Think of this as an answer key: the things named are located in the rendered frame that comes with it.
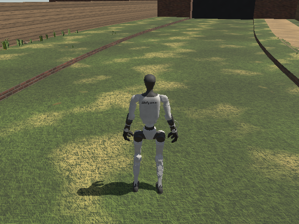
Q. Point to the robot right thigh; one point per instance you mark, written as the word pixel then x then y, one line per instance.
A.
pixel 160 138

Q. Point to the robot left forearm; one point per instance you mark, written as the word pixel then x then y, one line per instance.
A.
pixel 127 124

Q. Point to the robot right forearm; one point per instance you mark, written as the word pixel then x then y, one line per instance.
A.
pixel 172 125

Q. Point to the robot right upper arm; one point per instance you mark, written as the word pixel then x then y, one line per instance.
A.
pixel 166 105

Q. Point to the robot left upper arm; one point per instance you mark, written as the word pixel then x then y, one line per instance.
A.
pixel 132 106

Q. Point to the robot left hand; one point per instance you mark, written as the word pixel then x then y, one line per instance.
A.
pixel 125 134

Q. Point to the robot right hand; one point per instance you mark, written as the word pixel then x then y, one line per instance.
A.
pixel 174 135

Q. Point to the right robot shin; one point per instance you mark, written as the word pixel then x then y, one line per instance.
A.
pixel 160 169

